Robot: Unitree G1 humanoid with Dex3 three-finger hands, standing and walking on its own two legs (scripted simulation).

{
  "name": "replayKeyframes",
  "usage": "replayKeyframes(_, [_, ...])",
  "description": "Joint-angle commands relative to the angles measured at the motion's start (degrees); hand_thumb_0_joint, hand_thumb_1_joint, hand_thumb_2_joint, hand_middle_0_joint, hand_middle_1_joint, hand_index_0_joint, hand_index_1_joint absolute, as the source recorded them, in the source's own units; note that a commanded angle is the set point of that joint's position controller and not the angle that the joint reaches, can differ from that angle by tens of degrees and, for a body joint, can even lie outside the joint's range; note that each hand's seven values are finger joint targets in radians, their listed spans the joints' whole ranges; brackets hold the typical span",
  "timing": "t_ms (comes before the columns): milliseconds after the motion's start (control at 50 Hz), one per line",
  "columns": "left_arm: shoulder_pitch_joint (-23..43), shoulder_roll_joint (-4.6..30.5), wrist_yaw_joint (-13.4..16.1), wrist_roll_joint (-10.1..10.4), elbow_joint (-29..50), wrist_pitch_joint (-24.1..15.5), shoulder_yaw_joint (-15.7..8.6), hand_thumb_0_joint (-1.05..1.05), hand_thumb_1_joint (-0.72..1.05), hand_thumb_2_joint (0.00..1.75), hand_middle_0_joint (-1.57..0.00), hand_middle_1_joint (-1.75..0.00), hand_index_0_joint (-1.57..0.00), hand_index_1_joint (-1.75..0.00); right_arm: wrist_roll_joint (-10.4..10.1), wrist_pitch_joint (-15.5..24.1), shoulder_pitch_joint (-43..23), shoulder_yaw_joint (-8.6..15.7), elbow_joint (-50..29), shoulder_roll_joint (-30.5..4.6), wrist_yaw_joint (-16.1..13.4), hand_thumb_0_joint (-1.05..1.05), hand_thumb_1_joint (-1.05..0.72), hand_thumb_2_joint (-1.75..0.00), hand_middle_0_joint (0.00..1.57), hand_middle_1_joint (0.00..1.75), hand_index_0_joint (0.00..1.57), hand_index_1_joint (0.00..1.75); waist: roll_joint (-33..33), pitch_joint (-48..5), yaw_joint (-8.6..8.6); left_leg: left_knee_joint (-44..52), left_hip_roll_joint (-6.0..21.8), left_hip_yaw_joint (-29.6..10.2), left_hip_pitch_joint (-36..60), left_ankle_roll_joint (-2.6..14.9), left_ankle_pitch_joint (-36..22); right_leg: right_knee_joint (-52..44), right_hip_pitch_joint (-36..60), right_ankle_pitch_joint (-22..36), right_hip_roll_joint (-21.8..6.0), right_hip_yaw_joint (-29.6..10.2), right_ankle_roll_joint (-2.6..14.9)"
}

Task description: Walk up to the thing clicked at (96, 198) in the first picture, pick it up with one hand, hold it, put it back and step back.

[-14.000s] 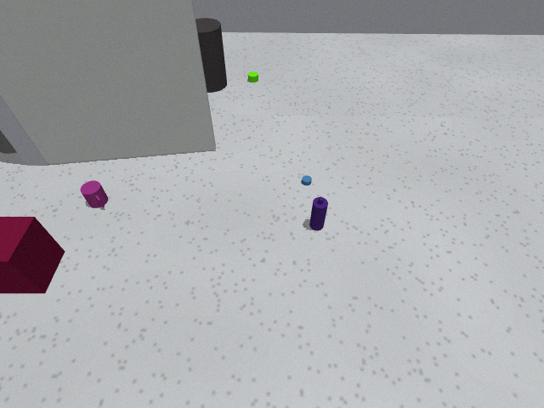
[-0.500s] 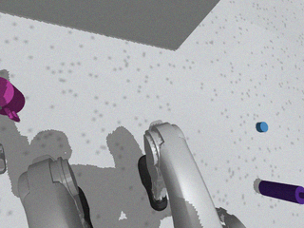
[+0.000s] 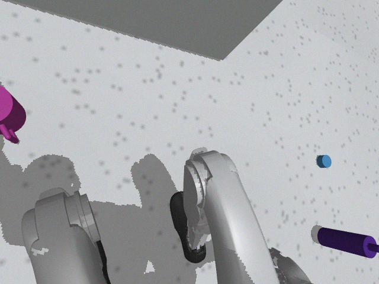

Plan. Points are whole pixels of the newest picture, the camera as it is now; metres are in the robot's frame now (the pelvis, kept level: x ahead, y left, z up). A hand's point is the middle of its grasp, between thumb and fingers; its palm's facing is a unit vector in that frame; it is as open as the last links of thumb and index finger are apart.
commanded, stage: rest palm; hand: left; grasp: from above
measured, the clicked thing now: out of the picture +0.50 +0.29 -0.27
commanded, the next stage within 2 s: close in 1.00 s
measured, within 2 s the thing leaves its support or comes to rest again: neither
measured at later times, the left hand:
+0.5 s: hand out of the picture +0.50 +0.28 -0.22, palm faces -0.45 -0.10 -0.89, open 13.4 cm
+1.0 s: hand out of the picture +0.50 +0.29 -0.24, palm faces -0.45 -0.11 -0.89, open 13.7 cm
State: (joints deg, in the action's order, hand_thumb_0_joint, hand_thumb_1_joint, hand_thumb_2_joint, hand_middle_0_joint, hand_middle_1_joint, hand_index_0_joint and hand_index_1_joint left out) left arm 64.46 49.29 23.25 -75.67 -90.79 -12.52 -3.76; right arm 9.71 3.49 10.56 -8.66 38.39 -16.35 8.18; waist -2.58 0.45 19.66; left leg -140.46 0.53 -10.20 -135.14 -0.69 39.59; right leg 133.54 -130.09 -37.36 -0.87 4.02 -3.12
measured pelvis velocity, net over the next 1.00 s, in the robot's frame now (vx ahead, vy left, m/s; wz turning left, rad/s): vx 0.00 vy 0.01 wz -0.06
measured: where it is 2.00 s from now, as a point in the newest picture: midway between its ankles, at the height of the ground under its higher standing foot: (147, 259)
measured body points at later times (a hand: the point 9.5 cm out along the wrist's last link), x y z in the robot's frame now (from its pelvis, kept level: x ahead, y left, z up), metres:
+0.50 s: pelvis +0.00 +0.00 -0.01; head +0.27 +0.09 +0.34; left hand +0.52 +0.29 -0.17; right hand +0.01 -0.25 -0.08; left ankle +0.07 +0.13 -0.29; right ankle +0.11 -0.13 -0.29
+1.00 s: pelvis +0.00 +0.01 -0.02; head +0.28 +0.11 +0.32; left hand +0.51 +0.29 -0.19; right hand +0.02 -0.25 -0.07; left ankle +0.07 +0.13 -0.29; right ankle +0.11 -0.13 -0.29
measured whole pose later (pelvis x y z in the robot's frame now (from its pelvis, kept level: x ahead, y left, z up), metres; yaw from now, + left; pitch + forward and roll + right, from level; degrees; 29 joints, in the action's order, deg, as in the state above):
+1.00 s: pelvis +0.00 +0.01 -0.02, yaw -4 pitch +30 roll -13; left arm 66.5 57.1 30.1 -75.3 -98.8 -12.1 -4.1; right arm 13.5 9.6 9.4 -14.8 37.0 -18.7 12.1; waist -6.2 6.9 23.0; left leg -145.4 1.0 -13.7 -135.6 -0.4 41.4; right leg 135.4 -129.4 -37.3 0.7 6.5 -4.1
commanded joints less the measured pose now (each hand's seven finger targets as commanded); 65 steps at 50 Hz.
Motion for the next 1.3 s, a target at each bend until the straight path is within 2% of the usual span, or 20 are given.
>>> replayKeyframes(0, [20.1, 10.6, 3.5, 0.4, 4.3, 1.9, -0.6, 0.0, -0.47, 1.01, -0.07, -1.11, -0.1, -1.08, 0.6, 0.6, 13.3, 4.4, 0.5, -16.0, -0.4, 0.0, -0.9, -0.9, 0.2, 0.3, 0.2, 0.3, 25.7, -35.1, 2.63, 14.8, -0.5, 6.2, 30.9, 1.4, -11.0, -10.9, 15.7, 12.6, 2.2, 7.1, 5.11])
replayKeyframes(100, [20.3, 12.1, 3.2, 1.0, 3.7, 2.4, -0.6, 0.0, -0.45, 1.05, -0.08, -1.11, -0.1, -1.09, 1.0, 1.9, 13.3, 3.3, 0.5, -16.6, 0.2, 0.0, -0.89, -0.9, 0.2, 0.3, 0.2, 0.3, 23.2, -34.7, 3.63, 12.6, -0.4, 6.1, 28.8, 2.1, -11.1, -10.9, 17.7, 13.1, 2.5, 6.8, 4.59])
replayKeyframes(160, [18.8, 15.4, 3.5, 1.1, 4.8, 2.0, -2.1, 0.0, -0.46, 1.06, -0.08, -1.12, -0.1, -1.1, 1.1, 2.4, 13.1, 3.0, -0.2, -17.1, 0.1, 0.0, -0.9, -0.9, 0.2, 0.3, 0.2, 0.3, 24.2, -36.7, 2.28, 13.2, -0.3, 6.0, 29.5, 1.86, -11.1, -11.1, 20.1, 12.5, 2.7, 7.1, 4.63])
replayKeyframes(220, [18.0, 13.9, 4.0, 1.4, 2.2, 1.8, -1.8, 0.0, -0.46, 1.04, -0.08, -1.12, -0.1, -1.09, 1.4, 2.7, 13.1, 2.4, -0.4, -17.7, 0.4, 0.0, -0.9, -0.9, 0.2, 0.3, 0.2, 0.3, 23.8, -34.3, 3.47, 12.3, -0.2, 5.3, 29.2, 1.54, -11.5, -10.3, 18.3, 12.9, 2.7, 7.9, 4.91])
replayKeyframes(300, [17.2, 16.8, 5.2, 1.0, 2.5, 1.2, -2.5, 0.0, -0.46, 1.07, -0.09, -1.12, -0.1, -1.1, 1.7, 3.2, 12.7, 1.7, -0.3, -17.8, 0.6, 0.0, -0.9, -0.9, 0.2, 0.3, 0.2, 0.3, 25.1, -35.9, 2.98, 11.5, 0.0, 5.5, 28.6, 1.73, -11.9, -9.9, 20.7, 13.7, 3.1, 7.8, 4.67])
replayKeyframes(400, [16.0, 15.2, 6.6, 1.2, 0.2, 1.3, -1.7, 0.0, -0.45, 1.11, -0.1, -1.14, -0.11, -1.13, 2.2, 3.8, 12.2, 1.0, 0.2, -17.7, 1.1, 0.0, -0.9, -0.9, 0.2, 0.3, 0.2, 0.3, 24.6, -34.3, 3.31, 11.5, 0.3, 5.1, 27.9, 1.84, -11.7, -10.0, 20.6, 14.0, 3.7, 8.1, 4.48])
replayKeyframes(460, [16.1, 13.4, 6.4, 1.4, -2.7, 1.6, -0.3, 0.0, -0.47, 1.09, -0.09, -1.12, -0.1, -1.11, 2.5, 4.0, 12.0, 0.4, 0.3, -18.0, 1.6, 0.0, -0.9, -0.9, 0.2, 0.3, 0.2, 0.3, 22.3, -30.5, 5.11, 11.1, 0.2, 4.9, 25.2, 2.17, -10.0, -9.9, 19.6, 13.0, 3.8, 8.3, 4.23])
replayKeyframes(500, [18.3, 16.3, 6.8, 1.5, 1.1, 1.1, -1.5, 0.0, -0.47, 1.11, -0.09, -1.12, -0.1, -1.11, 2.3, 4.2, 12.2, 0.6, 0.3, -18.7, 1.4, 0.0, -0.9, -0.9, 0.2, 0.3, 0.2, 0.3, 23.8, -33.2, 4.02, 11.6, 0.2, 4.5, 27.0, 1.93, -10.7, -10.2, 20.7, 13.2, 3.6, 8.5, 4.36])
replayKeyframes(560, [16.4, 14.8, 6.7, 1.1, -2.7, 1.3, -1.0, 0.0, -0.48, 1.1, -0.09, -1.1, -0.09, -1.1, 2.9, 4.7, 11.7, 0.4, -0.4, -19.2, 1.9, 0.0, -0.9, -0.9, 0.2, 0.3, 0.2, 0.3, 22.3, -30.0, 5.59, 11.1, 0.4, 4.2, 26.7, 1.8, -10.6, -9.8, 19.4, 13.0, 3.7, 9.1, 4.21])
replayKeyframes(640, [17.2, 15.3, 6.6, 0.9, -2.8, 0.8, -0.9, 0.0, -0.47, 1.08, -0.09, -1.12, -0.09, -1.1, 3.0, 5.3, 11.3, 0.2, -0.8, -20.1, 2.0, 0.0, -0.9, -0.9, 0.2, 0.3, 0.2, 0.3, 22.6, -28.5, 5.95, 10.8, 0.4, 3.7, 27.4, 1.51, -10.1, -9.6, 17.9, 12.5, 3.3, 9.5, 4.33])
replayKeyframes(660, [17.6, 16.1, 6.9, 1.1, -0.1, 0.5, -1.0, 0.0, -0.48, 1.1, -0.09, -1.11, -0.09, -1.11, 2.9, 5.2, 11.2, 0.3, -0.6, -19.5, 2.0, 0.0, -0.9, -0.9, 0.2, 0.3, 0.2, 0.3, 24.0, -31.4, 4.82, 11.3, 0.4, 3.9, 28.3, 1.5, -10.6, -9.8, 19.9, 12.8, 3.7, 9.2, 4.27])
replayKeyframes(700, [18.6, 15.1, 6.9, 1.0, -1.8, 0.4, -0.4, 0.0, -0.49, 1.11, -0.09, -1.12, -0.09, -1.12, 3.4, 5.6, 11.3, -0.1, -0.7, -19.9, 2.3, 0.0, -0.9, -0.9, 0.2, 0.3, 0.2, 0.3, 23.7, -29.5, 6.52, 10.4, 0.5, 3.8, 27.7, 1.53, -10.5, -9.6, 19.2, 13.1, 3.5, 9.6, 4.17])
replayKeyframes(740, [19.0, 17.3, 7.4, 1.3, 0.9, 0.0, -1.3, 0.0, -0.5, 1.11, -0.09, -1.1, -0.08, -1.11, 3.1, 5.6, 11.3, 0.1, -0.7, -20.1, 2.3, 0.0, -0.9, -0.9, 0.2, 0.3, 0.2, 0.3, 25.4, -31.5, 5.04, 11.5, 0.5, 3.3, 29.2, 1.17, -11.2, -9.5, 19.8, 13.3, 3.6, 9.7, 4.4])
replayKeyframes(780, [18.3, 14.7, 7.3, 0.7, -2.0, 0.2, 0.2, 0.0, -0.5, 1.09, -0.08, -1.1, -0.08, -1.11, 3.5, 5.9, 10.8, -0.4, -0.6, -20.0, 2.7, 0.0, -0.9, -0.9, 0.2, 0.3, 0.2, 0.3, 25.7, -28.8, 6.42, 10.4, 0.8, 3.2, 29.4, 1.0, -11.7, -8.7, 17.9, 14.0, 3.6, 10.1, 4.41])
replayKeyframes(820, [17.3, 16.1, 7.7, 0.6, -2.9, 0.2, -0.8, 0.0, -0.5, 1.1, -0.09, -1.09, -0.08, -1.1, 3.7, 5.8, 11.2, -0.6, -1.1, -20.6, 2.9, 0.0, -0.9, -0.9, 0.2, 0.3, 0.2, 0.3, 23.8, -28.7, 6.92, 10.1, 0.7, 3.3, 28.3, 1.34, -11.5, -9.1, 19.6, 14.0, 3.7, 10.0, 4.06])
replayKeyframes(920, [17.6, 17.9, 8.7, 0.8, -1.2, 0.4, -1.3, 0.0, -0.51, 1.15, -0.1, -1.12, -0.08, -1.13, 3.8, 5.9, 10.7, -0.6, -0.8, -20.8, 3.0, 0.0, -0.9, -0.9, 0.2, 0.3, 0.2, 0.3, 26.7, -30.9, 5.42, 11.1, 0.9, 2.8, 29.8, 0.89, -11.7, -9.0, 19.6, 14.0, 3.8, 10.3, 4.39])
replayKeyframes(980, [16.7, 15.3, 8.3, 0.9, -3.8, 0.8, 0.5, 0.0, -0.5, 1.11, -0.09, -1.11, -0.08, -1.12, 4.0, 6.3, 10.2, -1.0, -0.8, -20.4, 3.6, 0.0, -0.9, -0.9, 0.2, 0.3, 0.2, 0.3, 25.2, -27.7, 6.95, 10.1, 1.0, 2.9, 28.2, 1.23, -10.7, -8.9, 19.1, 13.8, 4.0, 10.2, 4.11])
replayKeyframes(1000, [18.0, 17.8, 8.6, 1.2, -1.2, 0.7, -1.1, 0.0, -0.51, 1.12, -0.09, -1.11, -0.07, -1.12, 3.9, 6.2, 10.7, -0.9, -0.7, -21.0, 3.4, 0.0, -0.9, -0.9, 0.2, 0.3, 0.2, 0.3, 25.6, -30.2, 6.1, 10.6, 0.9, 2.8, 28.4, 1.25, -11.8, -9.4, 20.8, 14.6, 4.1, 10.2, 4.11])
replayKeyframes(1040, [17.7, 16.0, 8.4, 1.4, -2.0, 0.9, 0.4, 0.0, -0.51, 1.11, -0.08, -1.11, -0.07, -1.12, 3.8, 6.3, 10.2, -1.1, -0.7, -20.4, 3.6, 0.0, -0.9, -0.9, 0.2, 0.3, 0.2, 0.3, 25.9, -28.3, 6.27, 10.4, 0.9, 3.1, 27.7, 1.27, -11.5, -9.0, 19.7, 14.4, 4.0, 10.1, 4.18])
replayKeyframes(1280, [18.4, 18.0, 8.4, 1.3, -2.0, 1.1, -0.8, 0.0, -0.41, 1.09, -0.12, -1.15, -0.12, -1.14, 3.7, 6.2, 10.1, -1.4, -1.5, -21.3, 3.6, 0.0, -0.9, -0.9, 0.2, 0.3, 0.2, 0.3, 26.6, -27.2, 6.47, 11.9, 1.2, 1.9, 28.5, 0.84, -9.8, -9.2, 18.4, 12.8, 3.9, 10.5, 4.35])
